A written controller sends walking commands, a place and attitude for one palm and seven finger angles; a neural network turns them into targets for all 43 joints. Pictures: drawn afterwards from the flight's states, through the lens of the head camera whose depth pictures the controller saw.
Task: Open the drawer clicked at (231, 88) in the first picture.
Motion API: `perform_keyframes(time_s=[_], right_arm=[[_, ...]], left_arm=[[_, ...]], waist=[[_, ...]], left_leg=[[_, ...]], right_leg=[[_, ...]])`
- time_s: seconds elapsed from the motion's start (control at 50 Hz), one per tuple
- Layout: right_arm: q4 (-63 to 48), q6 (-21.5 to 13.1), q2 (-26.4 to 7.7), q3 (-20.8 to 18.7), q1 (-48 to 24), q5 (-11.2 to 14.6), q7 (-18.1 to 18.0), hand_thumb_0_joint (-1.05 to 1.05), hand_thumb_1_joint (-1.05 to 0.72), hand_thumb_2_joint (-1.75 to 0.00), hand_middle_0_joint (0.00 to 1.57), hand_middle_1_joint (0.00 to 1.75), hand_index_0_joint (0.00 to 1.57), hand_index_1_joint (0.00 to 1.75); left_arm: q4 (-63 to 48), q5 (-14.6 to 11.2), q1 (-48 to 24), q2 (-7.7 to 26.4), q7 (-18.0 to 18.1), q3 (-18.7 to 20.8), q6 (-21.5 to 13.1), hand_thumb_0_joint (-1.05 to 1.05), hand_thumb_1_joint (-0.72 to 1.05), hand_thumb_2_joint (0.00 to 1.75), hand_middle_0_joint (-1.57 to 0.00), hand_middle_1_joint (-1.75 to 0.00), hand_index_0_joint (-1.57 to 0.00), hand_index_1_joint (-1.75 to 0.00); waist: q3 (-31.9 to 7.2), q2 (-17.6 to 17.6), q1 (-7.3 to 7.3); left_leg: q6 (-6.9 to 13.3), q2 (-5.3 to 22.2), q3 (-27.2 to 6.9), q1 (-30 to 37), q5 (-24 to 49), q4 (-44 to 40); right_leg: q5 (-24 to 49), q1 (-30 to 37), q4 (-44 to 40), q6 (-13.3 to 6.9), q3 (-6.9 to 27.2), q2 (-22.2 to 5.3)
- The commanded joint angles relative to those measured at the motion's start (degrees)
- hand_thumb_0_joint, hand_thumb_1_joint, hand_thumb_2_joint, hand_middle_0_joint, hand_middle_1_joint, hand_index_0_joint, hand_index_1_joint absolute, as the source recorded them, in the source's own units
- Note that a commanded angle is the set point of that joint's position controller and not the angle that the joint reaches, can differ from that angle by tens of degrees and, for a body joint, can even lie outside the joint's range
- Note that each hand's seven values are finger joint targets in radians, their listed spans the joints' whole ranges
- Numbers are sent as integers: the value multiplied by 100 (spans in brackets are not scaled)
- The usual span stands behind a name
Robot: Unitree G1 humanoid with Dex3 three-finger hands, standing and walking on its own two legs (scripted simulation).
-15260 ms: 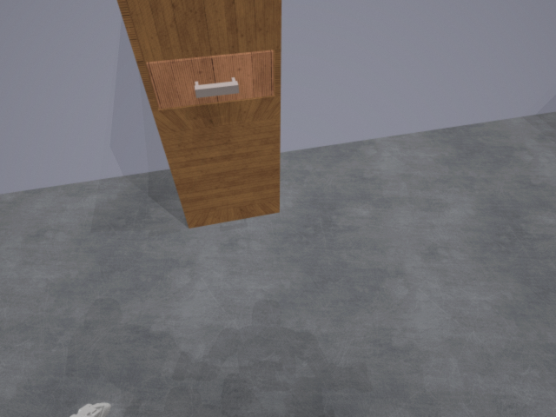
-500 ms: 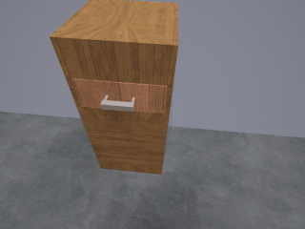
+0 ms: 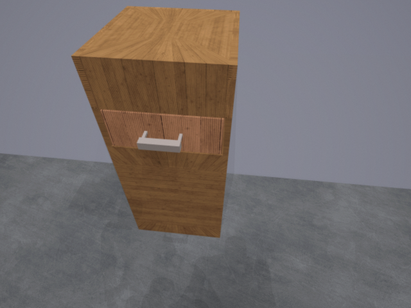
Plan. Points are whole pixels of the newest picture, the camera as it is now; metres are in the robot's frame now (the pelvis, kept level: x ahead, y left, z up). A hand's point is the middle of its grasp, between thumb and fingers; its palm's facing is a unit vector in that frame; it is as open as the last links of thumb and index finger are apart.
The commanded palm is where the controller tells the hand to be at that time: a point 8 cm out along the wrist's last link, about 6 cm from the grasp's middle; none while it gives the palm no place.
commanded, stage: shuffle to correct the standing spot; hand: left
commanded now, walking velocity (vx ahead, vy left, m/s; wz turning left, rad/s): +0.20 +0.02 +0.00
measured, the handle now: (161, 140) +0.61 +0.18 -0.06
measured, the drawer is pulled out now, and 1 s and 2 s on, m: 0.00 0.00 0.00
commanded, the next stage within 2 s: come to a stop and stand still in 0.32 s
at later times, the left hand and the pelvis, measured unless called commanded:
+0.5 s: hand out of the picture +0.02 +0.16 -0.19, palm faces +0.11 -0.98 -0.14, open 7.4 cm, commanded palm none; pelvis +0.07 +0.01 -0.01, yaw +0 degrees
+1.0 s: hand out of the picture +0.13 +0.19 -0.17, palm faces +0.08 -0.98 -0.21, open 7.2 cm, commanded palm none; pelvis +0.07 +0.01 +0.00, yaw +0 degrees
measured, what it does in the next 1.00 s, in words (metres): steps on the spot: right foot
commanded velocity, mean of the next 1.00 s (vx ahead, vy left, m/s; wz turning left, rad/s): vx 0.03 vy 0.01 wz -0.02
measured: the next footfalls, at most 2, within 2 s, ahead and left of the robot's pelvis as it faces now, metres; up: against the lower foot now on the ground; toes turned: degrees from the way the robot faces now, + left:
right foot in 0.68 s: +0.17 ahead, -0.10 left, +0.00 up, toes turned -5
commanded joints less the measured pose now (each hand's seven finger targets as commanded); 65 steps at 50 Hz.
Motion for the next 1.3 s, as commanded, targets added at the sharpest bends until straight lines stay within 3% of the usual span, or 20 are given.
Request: perform_keyframes(time_s=[0.0, 0.16, 0.22, 0.34, 0.38, 0.4, 0.44, 0.48, 0.52, 0.62, 0.66, 0.72, 0.82, 0.88, 0.94, 1.16, 1.18, 1.2, 1.22, 1.28], right_arm=[[-166, -49, -404, -100, 460, -48, -16, 0, -90, -90, 20, 30, 20, 30], [-140, -195, -470, -179, 725, -21, -37, 0, -90, -90, 20, 30, 20, 30], [-183, -254, -431, -191, 613, 2, -47, 0, -90, -90, 20, 30, 20, 30], [-356, -292, -52, -127, 311, 2, 5, 0, -90, -90, 20, 30, 20, 30], [-274, -329, -4, -114, 371, 19, 27, 0, -90, -90, 20, 30, 20, 30], [-121, -346, -25, -102, 657, 22, 26, 0, -90, -90, 20, 30, 20, 30], [311, -373, -636, -246, 1693, -28, -89, 0, -90, -90, 20, 30, 20, 30], [340, -333, -462, -129, 1609, -70, -221, 0, -90, -90, 20, 30, 20, 30], [118, -322, -450, -102, 961, -70, -236, 0, -90, -90, 20, 30, 20, 30], [-48, -207, -497, -220, 273, 63, -273, 0, -90, -90, 20, 30, 20, 30], [-115, -161, -335, -280, 419, 98, -245, 0, -90, -90, 20, 30, 20, 30], [-92, 22, -10, -281, 405, 145, -200, 0, -90, -90, 20, 30, 20, 30], [78, 45, 90, -246, 539, 108, -110, 0, -90, -90, 20, 30, 20, 30], [-133, -15, -318, -257, -47, 3, -86, 0, -90, -90, 20, 30, 20, 30], [-320, -69, -432, -230, -334, 8, -112, 0, -90, -90, 20, 30, 20, 30], [-40, -74, -355, -89, 232, 23, -66, 0, -90, -90, 20, 30, 20, 30], [-482, -132, -770, -186, -507, 85, -31, 0, -90, -90, 20, 30, 20, 30], [-582, -64, -459, -154, -93, 66, -20, 0, -90, -90, 20, 30, 20, 30], [-536, -14, -404, -112, -27, 9, 40, 0, -90, -90, 20, 30, 20, 30], [-503, -44, -395, -105, 453, -12, 13, 0, -90, -90, 20, 30, 20, 30]], left_arm=[[-223, 27, 343, 666, -17, 187, -74, 0, 90, 90, -20, -30, -20, -30], [-300, 47, 469, 362, -94, 236, -160, 0, 90, 90, -20, -30, -20, -30], [-235, 58, 685, 295, -105, 238, -228, 0, 90, 90, -20, -30, -20, -30], [42, 26, 1367, 796, 12, 416, -306, 0, 90, 90, -20, -30, -20, -30], [-47, 36, 1030, 752, 19, 410, -285, 0, 90, 90, -20, -30, -20, -30], [-107, 14, 754, 610, 3, 376, -247, 0, 90, 90, -20, -30, -20, -30], [-368, 33, 176, 69, -28, 240, -191, 0, 90, 90, -20, -30, -20, -30], [-476, 5, -194, 143, 13, 221, -210, 0, 90, 90, -20, -30, -20, -30], [-407, -24, -150, -47, -10, 177, -189, 0, 90, 90, -20, -30, -20, -30], [-191, -31, 422, 222, 23, 220, -64, 0, 90, 90, -20, -30, -20, -30], [-210, 11, 566, 658, 56, 289, -83, 0, 90, 90, -20, -30, -20, -30], [-293, -11, 323, 813, 129, 284, -99, 0, 90, 90, -20, -30, -20, -30], [-625, -7, -510, 849, 152, 321, 5, 0, 90, 90, -20, -30, -20, -30], [-781, -29, -713, 527, 83, 281, 128, 0, 90, 90, -20, -30, -20, -30], [-607, 15, -343, 437, 42, 207, 105, 0, 90, 90, -20, -30, -20, -30], [-268, -18, -46, 519, 41, 82, -62, 0, 90, 90, -20, -30, -20, -30], [-40, -8, 497, 810, 274, 50, -95, 0, 90, 90, -20, -30, -20, -30], [-244, -29, 158, 1011, 206, 58, -144, 0, 90, 90, -20, -30, -20, -30], [-349, -32, 22, 1160, 148, 78, -174, 0, 90, 90, -20, -30, -20, -30], [-355, -22, -148, 829, 79, 38, -133, 0, 90, 90, -20, -30, -20, -30]], waist=[[758, -330, -13], [856, 470, -19], [853, 253, 103], [506, -1297, 228], [441, -900, 32], [422, -594, -166], [523, 1633, -539], [630, 842, -444], [642, 587, -213], [200, 424, 188], [-118, -137, 116], [-474, -1531, 55], [-347, -768, -203], [564, 976, 38], [455, 468, 210], [424, -185, 4], [541, 109, 231], [-124, 343, -76], [-79, 173, -66], [287, -93, -228]], left_leg=[[166, 180, -318, -1065, -1457, -566], [431, 653, -922, -1037, -1737, -1122], [470, 636, -834, -1209, -1233, -920], [176, -78, 261, -1830, -854, 1093], [163, -6, 290, -1013, -694, 409], [170, 33, 245, -165, -322, -267], [626, 1589, -1604, 1072, 2161, -1120], [1227, 2050, -1567, 1338, 5553, -714], [1058, 1689, -856, 1035, 6120, -575], [436, 1033, -249, 357, 4297, -183], [157, 449, -55, -510, 1939, 241], [-75, 80, 64, -662, -1359, 1188], [-88, 85, 76, 203, 6, -454], [340, 1036, -888, -994, 497, -1390], [352, 936, -741, -1138, 310, -1388], [146, 545, -404, -579, -332, -1280], [-15, 683, -58, -585, 239, -272], [-59, 304, -160, -493, -605, -303], [-25, 218, -67, -322, -645, -155], [178, 368, -370, -464, -662, -544]], right_leg=[[-2351, -208, -905, -351, 803, -378], [-1525, -324, 59, -395, 245, 22], [-1018, 60, 98, -446, 344, 11], [-626, 972, -984, -1112, 2032, -1301], [-271, 411, -717, -1084, 1562, -1149], [-406, -209, -334, -875, 1050, -743], [-1092, -1740, 1832, -229, -327, 322], [-2182, -2237, 2722, -250, 188, 61], [-1828, -1684, 1985, -187, 91, -37], [946, 325, -237, -98, -31, 56], [3861, 1181, 308, -455, 800, -731], [4969, 1130, -179, -1250, 1315, -1566], [1905, 152, -250, -834, 949, -1009], [-233, 72, 90, -154, 205, -54], [55, 526, 15, -155, 277, -85], [-180, 374, -932, -215, 632, -311], [1377, 198, -388, -185, 699, -534], [-438, 203, -701, -373, 1015, -712], [-1401, -161, -883, -464, 1113, -683], [-1663, -650, -776, -374, 853, -406]])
